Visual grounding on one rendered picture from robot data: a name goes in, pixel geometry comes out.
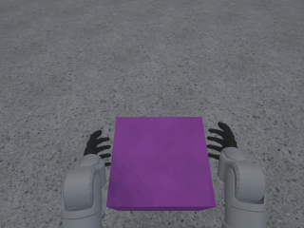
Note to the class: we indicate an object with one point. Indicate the left robot hand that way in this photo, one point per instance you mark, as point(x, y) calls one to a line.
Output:
point(91, 146)

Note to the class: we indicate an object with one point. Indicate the right robot forearm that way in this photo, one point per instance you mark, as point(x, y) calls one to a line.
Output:
point(245, 191)

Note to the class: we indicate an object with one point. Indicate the carton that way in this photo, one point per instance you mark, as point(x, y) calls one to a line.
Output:
point(160, 164)

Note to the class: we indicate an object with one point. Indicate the right robot hand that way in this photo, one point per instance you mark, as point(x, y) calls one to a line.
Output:
point(228, 139)

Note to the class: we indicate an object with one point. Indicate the left robot forearm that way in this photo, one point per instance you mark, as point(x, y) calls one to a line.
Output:
point(82, 195)

